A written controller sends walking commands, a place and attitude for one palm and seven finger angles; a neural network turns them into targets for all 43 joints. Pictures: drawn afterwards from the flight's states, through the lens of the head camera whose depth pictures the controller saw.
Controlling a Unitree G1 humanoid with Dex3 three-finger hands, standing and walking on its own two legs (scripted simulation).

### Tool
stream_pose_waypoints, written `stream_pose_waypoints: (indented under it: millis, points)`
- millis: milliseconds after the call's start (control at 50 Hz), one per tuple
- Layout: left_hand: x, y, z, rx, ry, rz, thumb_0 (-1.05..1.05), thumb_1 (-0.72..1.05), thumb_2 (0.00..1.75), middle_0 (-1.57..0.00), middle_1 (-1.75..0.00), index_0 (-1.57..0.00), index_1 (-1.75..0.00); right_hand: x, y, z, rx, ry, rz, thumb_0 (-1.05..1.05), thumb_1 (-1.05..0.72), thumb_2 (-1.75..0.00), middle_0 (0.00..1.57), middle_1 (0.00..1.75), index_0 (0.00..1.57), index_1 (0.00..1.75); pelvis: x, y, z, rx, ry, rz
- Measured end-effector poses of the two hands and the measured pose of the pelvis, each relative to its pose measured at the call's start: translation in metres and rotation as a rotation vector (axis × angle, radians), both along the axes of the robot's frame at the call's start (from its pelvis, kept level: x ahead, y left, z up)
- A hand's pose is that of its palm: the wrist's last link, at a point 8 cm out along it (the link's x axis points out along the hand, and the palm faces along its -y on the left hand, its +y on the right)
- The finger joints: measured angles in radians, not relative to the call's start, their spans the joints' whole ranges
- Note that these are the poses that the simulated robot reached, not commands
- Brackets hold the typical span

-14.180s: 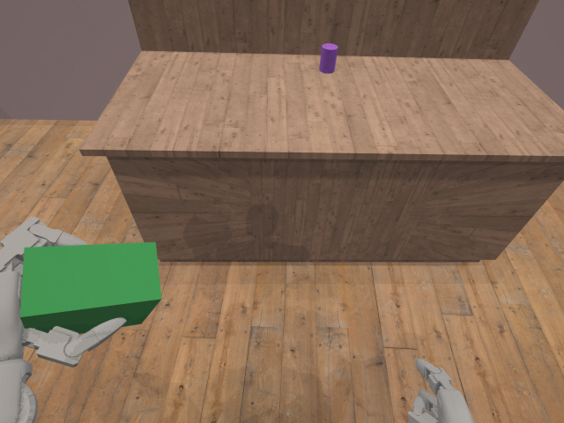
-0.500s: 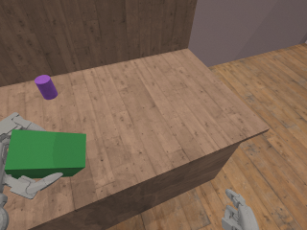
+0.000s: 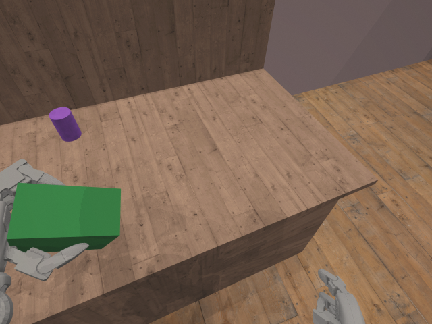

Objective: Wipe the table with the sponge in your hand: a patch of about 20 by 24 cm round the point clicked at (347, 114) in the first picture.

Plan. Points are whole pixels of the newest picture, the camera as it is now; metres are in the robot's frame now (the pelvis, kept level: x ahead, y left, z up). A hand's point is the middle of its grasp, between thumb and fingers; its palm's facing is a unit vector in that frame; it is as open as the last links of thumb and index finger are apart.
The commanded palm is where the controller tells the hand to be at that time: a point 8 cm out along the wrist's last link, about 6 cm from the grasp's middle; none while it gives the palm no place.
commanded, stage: shuffle to correct the standing spot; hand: left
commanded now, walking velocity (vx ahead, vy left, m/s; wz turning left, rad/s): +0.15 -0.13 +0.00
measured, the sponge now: (81, 221) +0.23 +0.20 +0.14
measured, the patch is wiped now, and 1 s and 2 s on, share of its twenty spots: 0.00 0.00 0.00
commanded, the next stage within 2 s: none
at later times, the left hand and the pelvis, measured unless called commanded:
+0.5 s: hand (40, 225) +0.21 +0.24 +0.16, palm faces +0.33 -0.86 -0.40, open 10.3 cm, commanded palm +0.16 +0.28 +0.18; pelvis +0.00 +0.00 +0.00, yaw +0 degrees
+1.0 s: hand (37, 224) +0.21 +0.25 +0.16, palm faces +0.32 -0.86 -0.41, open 10.3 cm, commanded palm +0.16 +0.29 +0.18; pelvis +0.00 +0.01 +0.00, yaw +0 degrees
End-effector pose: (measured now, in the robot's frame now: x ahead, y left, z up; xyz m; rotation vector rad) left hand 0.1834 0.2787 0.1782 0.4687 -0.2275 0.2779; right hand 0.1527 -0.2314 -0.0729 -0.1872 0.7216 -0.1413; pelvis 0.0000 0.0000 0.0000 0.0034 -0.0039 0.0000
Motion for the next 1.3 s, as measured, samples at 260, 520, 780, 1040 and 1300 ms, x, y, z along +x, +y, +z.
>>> stream_pose_waypoints:
  millis: [260, 520, 780, 1040, 1300]
  points:
    - [-0.007, 0.001, -0.006, -0.016, 0.014, 0.02, -0.02, -0.52, 1.02, -0.71, -1.32, -0.74, -1.32, -0.003, -0.006, 0.002, -0.013, 0.006, -0.001, 0.01, -0.91, -0.9, 0.2, 0.3, 0.2, 0.3, -0.002, -0.003, 0.0, -0.002, -0.006, 0.005]
    - [-0.008, 0.008, -0.004, -0.017, 0.003, 0.024, -0.02, -0.52, 1.02, -0.71, -1.32, -0.74, -1.32, -0.001, 0.005, 0.004, -0.009, -0.003, 0.011, 0.01, -0.91, -0.9, 0.2, 0.3, 0.2, 0.3, -0.003, 0.004, 0.002, -0.004, -0.004, 0.005]
    - [-0.003, 0.013, -0.005, -0.01, 0.019, 0.015, -0.02, -0.52, 1.02, -0.71, -1.32, -0.74, -1.32, 0.002, 0.014, 0.001, 0.005, 0.001, 0.017, 0.01, -0.91, -0.9, 0.2, 0.3, 0.2, 0.3, 0.0, 0.009, 0.002, -0.003, -0.004, 0.006]
    - [-0.007, 0.01, -0.002, -0.008, 0.009, 0.013, -0.02, -0.52, 1.02, -0.71, -1.32, -0.74, -1.32, 0.002, 0.008, 0.003, -0.006, -0.009, 0.016, 0.01, -0.91, -0.9, 0.2, 0.3, 0.2, 0.3, -0.003, 0.006, 0.001, -0.001, -0.003, 0.008]
    - [-0.009, -0.004, -0.002, -0.005, 0.016, 0.017, -0.02, -0.52, 1.02, -0.71, -1.32, -0.74, -1.32, -0.004, -0.004, -0.002, 0.008, -0.002, 0.009, 0.01, -0.91, -0.9, 0.2, 0.3, 0.2, 0.3, -0.005, -0.005, 0.0, 0.004, 0.0, 0.008]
